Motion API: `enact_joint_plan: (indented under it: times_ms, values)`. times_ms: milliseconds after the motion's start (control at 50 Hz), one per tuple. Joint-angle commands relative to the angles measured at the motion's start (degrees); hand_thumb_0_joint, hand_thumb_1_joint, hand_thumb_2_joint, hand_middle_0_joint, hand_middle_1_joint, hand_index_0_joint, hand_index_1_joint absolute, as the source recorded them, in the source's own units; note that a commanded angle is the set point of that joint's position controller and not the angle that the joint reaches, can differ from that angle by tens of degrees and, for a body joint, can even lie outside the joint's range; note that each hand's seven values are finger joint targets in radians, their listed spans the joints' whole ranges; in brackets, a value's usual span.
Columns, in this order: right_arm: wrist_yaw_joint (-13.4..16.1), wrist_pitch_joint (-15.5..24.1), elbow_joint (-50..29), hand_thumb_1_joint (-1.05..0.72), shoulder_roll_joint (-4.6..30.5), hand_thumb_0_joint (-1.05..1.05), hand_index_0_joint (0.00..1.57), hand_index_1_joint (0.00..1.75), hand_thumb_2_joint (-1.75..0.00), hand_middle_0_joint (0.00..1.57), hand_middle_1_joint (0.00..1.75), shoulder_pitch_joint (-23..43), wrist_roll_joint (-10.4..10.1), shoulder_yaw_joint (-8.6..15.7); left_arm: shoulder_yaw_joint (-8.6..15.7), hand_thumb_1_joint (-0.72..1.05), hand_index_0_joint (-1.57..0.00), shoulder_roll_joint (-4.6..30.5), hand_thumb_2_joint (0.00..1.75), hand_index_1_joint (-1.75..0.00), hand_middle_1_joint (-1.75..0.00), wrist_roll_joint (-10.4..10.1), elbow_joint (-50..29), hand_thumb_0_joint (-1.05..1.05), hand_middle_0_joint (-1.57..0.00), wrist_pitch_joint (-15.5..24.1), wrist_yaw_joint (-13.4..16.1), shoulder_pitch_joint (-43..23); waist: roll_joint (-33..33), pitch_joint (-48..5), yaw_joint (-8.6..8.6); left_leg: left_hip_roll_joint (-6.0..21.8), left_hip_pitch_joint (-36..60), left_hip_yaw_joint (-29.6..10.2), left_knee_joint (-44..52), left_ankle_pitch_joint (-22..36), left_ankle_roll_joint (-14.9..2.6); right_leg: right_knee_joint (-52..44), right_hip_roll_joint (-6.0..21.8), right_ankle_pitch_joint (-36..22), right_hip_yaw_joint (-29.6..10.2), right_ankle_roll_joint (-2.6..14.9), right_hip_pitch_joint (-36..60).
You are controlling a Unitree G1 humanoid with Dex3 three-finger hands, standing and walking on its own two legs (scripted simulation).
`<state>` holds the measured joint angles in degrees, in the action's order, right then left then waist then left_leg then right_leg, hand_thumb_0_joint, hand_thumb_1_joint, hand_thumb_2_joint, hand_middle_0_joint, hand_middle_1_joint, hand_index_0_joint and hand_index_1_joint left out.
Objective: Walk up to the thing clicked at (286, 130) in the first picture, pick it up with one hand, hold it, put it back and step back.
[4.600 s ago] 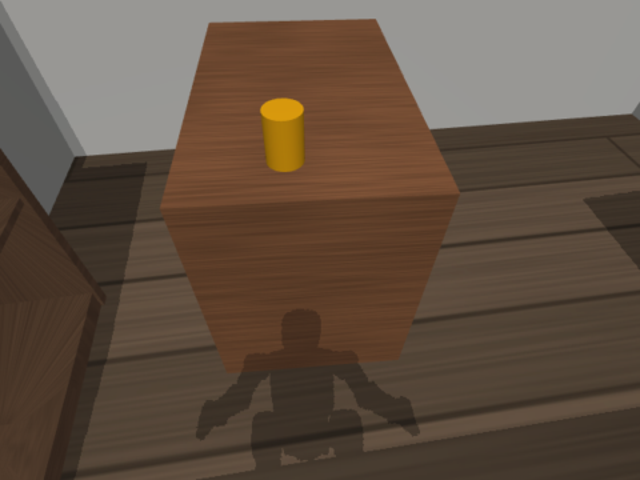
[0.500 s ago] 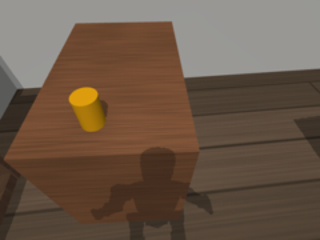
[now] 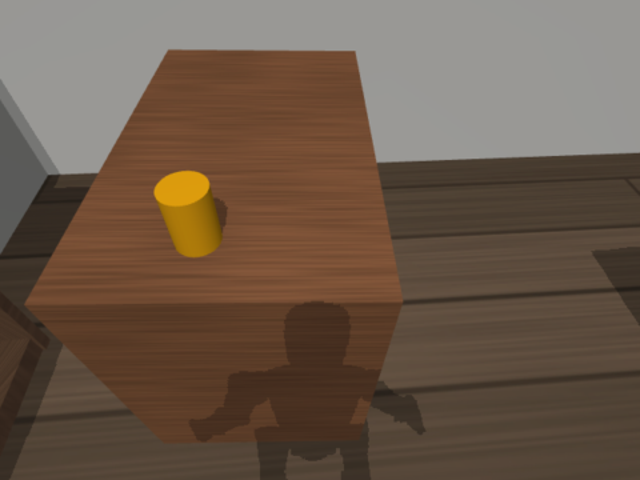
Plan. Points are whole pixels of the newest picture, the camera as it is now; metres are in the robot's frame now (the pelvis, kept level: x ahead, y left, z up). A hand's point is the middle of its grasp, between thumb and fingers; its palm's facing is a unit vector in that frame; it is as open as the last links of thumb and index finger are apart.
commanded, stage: stand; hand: left
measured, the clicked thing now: (190, 215) +0.51 +0.20 +0.02
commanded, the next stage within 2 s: rise first in 1.70 s
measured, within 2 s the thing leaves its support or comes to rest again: neither
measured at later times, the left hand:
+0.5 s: hand out of the picture +0.07 +0.25 -0.16, palm faces -0.02 -0.94 -0.34, open 7.4 cm
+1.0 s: hand out of the picture +0.08 +0.25 -0.16, palm faces +0.00 -0.94 -0.34, open 7.4 cm
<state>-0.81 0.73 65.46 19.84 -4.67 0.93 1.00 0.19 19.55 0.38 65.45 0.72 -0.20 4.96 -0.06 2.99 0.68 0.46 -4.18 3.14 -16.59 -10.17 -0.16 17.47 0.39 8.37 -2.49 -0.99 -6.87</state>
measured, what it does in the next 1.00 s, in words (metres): stands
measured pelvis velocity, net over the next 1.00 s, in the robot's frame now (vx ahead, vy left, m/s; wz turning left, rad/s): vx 0.01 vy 0.00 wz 0.03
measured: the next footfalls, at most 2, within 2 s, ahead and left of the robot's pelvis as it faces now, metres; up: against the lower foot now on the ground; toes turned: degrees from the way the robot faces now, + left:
none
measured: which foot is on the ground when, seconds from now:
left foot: down 0.00-1.00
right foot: down 0.00-1.00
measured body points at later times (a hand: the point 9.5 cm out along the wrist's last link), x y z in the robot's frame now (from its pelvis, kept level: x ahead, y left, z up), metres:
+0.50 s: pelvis +0.00 +0.00 +0.00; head +0.01 -0.01 +0.45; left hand +0.07 +0.30 -0.13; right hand +0.07 -0.30 -0.14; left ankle -0.01 +0.11 -0.75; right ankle +0.02 -0.13 -0.75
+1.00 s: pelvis +0.01 +0.00 +0.00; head +0.02 +0.00 +0.45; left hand +0.08 +0.30 -0.13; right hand +0.09 -0.30 -0.13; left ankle -0.01 +0.11 -0.75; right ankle +0.02 -0.13 -0.75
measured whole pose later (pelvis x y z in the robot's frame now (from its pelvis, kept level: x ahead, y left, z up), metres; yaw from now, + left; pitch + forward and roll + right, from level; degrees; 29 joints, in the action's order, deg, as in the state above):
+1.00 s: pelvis +0.01 +0.00 +0.00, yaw +2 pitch -2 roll +0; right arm -0.6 0.9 65.2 20.2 -6.1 0.8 0.4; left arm -0.3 19.8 0.4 64.8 1.0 -0.1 5.8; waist -0.3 2.5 0.4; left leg 0.3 -4.7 1.4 -16.8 -10.6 0.0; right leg 17.4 0.7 9.3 -0.8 -0.8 -6.6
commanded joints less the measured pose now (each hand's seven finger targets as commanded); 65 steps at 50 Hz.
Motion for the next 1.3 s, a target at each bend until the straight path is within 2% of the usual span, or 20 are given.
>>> enact_joint_plan:
  times_ms: [0,100,160,420,600,680,740,840,1000,1140,1280]
  values:
    - [0.88,1.11,-3.43,-0.9,12.14,0.0,0.2,0.3,-0.9,0.2,0.3,2.24,-0.25,2.12,2.13,0.9,-0.2,12.62,0.9,-0.3,-0.3,0.22,-3.44,0.0,-0.2,1.1,0.64,-2.51,0.47,-3.81,-0.04,7.54,-0.1,-6.45,3.68,-1.09,-1.21,-3.63,6.44,-2.26,-4.89,1.93,-1.29]
    - [0.88,1.26,-3.51,-0.9,11.91,0.0,0.2,0.3,-0.9,0.2,0.3,1.99,-0.22,1.96,1.97,0.9,-0.2,12.3,0.9,-0.3,-0.3,0.19,-3.56,0.0,-0.2,1.41,0.68,-2.04,0.76,-5.26,-0.12,7.75,0.87,-6.43,2.48,3.79,-1.4,-2.82,6.91,-6.94,-4.71,1.96,-0.11]
    - [0.89,1.37,-3.37,-0.9,12.03,0.0,0.2,0.3,-0.9,0.2,0.3,1.59,-0.29,1.84,1.92,0.9,-0.2,12.69,0.9,-0.3,-0.3,-0.02,-3.44,0.0,-0.2,1.5,0.71,-1.82,0.44,-5.01,-0.16,7.64,0.64,-6.7,2.33,4.82,-1.26,-2.83,6.97,-7.09,-4.69,1.87,0.31]
    - [0.87,1.25,-2.93,-0.9,12.55,0.0,0.2,0.3,-0.9,0.2,0.3,0.93,-0.38,1.62,1.45,0.9,-0.2,12.17,0.9,-0.3,-0.3,0.07,-3.33,0.0,-0.2,1.17,0.57,-0.41,0.17,-3.62,-0.6,7.16,-1.09,-7.18,3.12,0.63,-1.07,-3.45,6.69,-2.11,-4.16,1.94,-1.29]
    - [0.91,1.44,-3.18,-0.9,12.25,0.0,0.2,0.3,-0.9,0.2,0.3,0.48,-0.33,1.44,1.56,0.9,-0.2,12.76,0.9,-0.3,-0.3,0.07,-3.82,0.0,-0.2,1.46,0.69,-0.62,0.46,-5.23,-0.53,7.7,-0.63,-7.3,2.31,6.19,-1.16,-2.04,7.29,-6.95,-3.93,2.12,1.14]
    - [1.0,1.33,-3.24,-0.9,12.26,0.0,0.2,0.3,-0.9,0.2,0.3,0.43,-0.35,1.43,1.65,0.9,-0.2,12.86,0.9,-0.3,-0.3,0.0,-3.85,0.0,-0.2,1.41,0.82,-1.16,1.02,-5.54,-0.42,7.45,-0.31,-7.04,1.89,6.95,-1.03,-2.27,7.32,-8.04,-3.79,2.13,1.17]
    - [1.07,1.41,-3.22,-0.9,12.57,0.0,0.2,0.3,-0.9,0.2,0.3,0.29,-0.43,1.42,1.61,0.9,-0.2,12.52,0.9,-0.3,-0.3,0.08,-3.85,0.0,-0.2,1.39,0.79,-0.76,-0.36,-6.4,-0.55,7.81,-0.26,-7.12,1.78,9.96,-1.17,-1.51,7.46,-10.61,-3.55,2.07,2.85]
    - [1.22,1.42,-3.25,-0.9,12.55,0.0,0.2,0.3,-0.9,0.2,0.3,0.11,-0.36,1.33,1.64,0.9,-0.2,12.37,0.9,-0.3,-0.3,0.08,-3.79,0.0,-0.2,1.19,0.78,-1.13,-0.11,-5.4,-0.61,7.82,-0.36,-7.03,1.89,10.13,-1.03,-1.63,7.48,-10.47,-3.43,2.15,2.65]
    - [1.13,1.15,-3.5,-0.9,12.27,0.0,0.2,0.3,-0.9,0.2,0.3,0.57,-0.47,1.38,1.64,0.9,-0.2,12.62,0.9,-0.3,-0.3,0.06,-3.67,0.0,-0.2,1.32,0.9,-1.53,0.8,-4.28,-0.39,7.52,-0.83,-7.46,2.13,6.27,-0.99,-2.82,7.36,-6.9,-3.36,1.97,1.56]
    - [1.15,1.38,-3.8,-0.9,12.39,0.0,0.2,0.3,-0.9,0.2,0.3,0.61,-0.51,1.28,1.71,0.9,-0.2,12.48,0.9,-0.3,-0.3,0.08,-3.72,0.0,-0.2,1.44,0.86,-1.08,0.01,-5.54,-0.5,7.64,0.0,-7.27,1.73,10.32,-1.07,-2.17,7.67,-11.35,-3.15,2.03,3.01]
    - [1.21,1.2,-3.7,-0.9,12.47,0.0,0.2,0.3,-0.9,0.2,0.3,0.85,-0.48,1.4,1.65,0.9,-0.2,12.35,0.9,-0.3,-0.3,0.08,-3.64,0.0,-0.2,1.2,0.84,-0.79,-0.19,-4.47,-0.58,7.43,-0.26,-7.45,2.06,7.36,-0.78,-2.64,7.21,-7.37,-3.06,2.07,1.42]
